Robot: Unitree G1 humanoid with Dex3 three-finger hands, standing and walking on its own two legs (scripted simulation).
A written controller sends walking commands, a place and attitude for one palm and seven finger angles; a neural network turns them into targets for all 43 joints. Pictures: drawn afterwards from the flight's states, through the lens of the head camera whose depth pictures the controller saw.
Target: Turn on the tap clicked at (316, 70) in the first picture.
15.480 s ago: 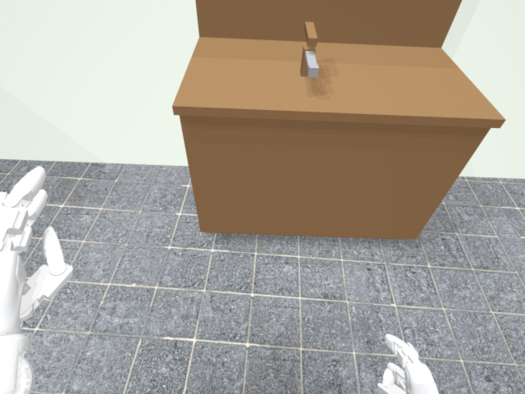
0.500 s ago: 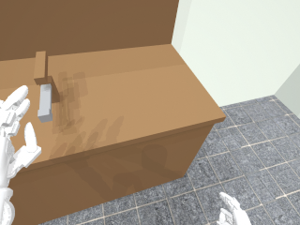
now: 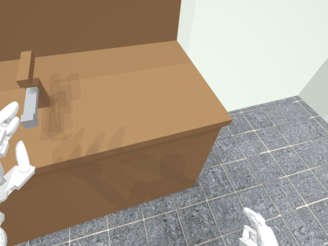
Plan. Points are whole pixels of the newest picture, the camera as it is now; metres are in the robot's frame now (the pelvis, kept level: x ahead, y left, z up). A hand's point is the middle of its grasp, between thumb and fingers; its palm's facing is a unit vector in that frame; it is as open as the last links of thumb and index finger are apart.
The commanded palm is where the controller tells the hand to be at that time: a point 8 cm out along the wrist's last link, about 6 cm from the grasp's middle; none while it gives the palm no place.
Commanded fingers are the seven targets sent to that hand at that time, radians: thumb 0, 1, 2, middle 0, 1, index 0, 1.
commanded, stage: come to a stop and stand still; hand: left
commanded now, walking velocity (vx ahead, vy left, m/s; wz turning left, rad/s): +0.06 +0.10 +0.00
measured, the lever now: (29, 120) +0.39 +0.37 +0.06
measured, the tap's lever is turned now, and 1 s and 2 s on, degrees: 0 0 0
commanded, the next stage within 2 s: look again from close up in 0.66 s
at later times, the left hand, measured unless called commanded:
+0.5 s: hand (38, 176) +0.21 +0.23 +0.14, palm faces +0.26 -0.88 -0.40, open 7.4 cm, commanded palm +0.16 +0.29 +0.19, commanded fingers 0.00 0.90 0.90 -0.20 -0.30 -0.20 -0.30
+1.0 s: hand (23, 159) +0.23 +0.27 +0.15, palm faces +0.35 -0.87 -0.35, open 7.4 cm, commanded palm +0.17 +0.30 +0.19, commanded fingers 0.00 0.90 0.90 -0.20 -0.30 -0.20 -0.30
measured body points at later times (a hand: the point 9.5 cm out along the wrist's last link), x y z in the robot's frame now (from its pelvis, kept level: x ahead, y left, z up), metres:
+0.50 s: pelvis -0.01 +0.01 +0.01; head +0.00 +0.01 +0.46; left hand +0.19 +0.28 +0.16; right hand +0.15 -0.21 -0.07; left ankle +0.00 +0.10 -0.73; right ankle +0.04 -0.11 -0.73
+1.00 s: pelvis +0.00 +0.02 +0.01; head +0.01 +0.04 +0.46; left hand +0.21 +0.31 +0.17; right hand +0.17 -0.20 -0.06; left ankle +0.00 +0.10 -0.73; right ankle +0.04 -0.11 -0.73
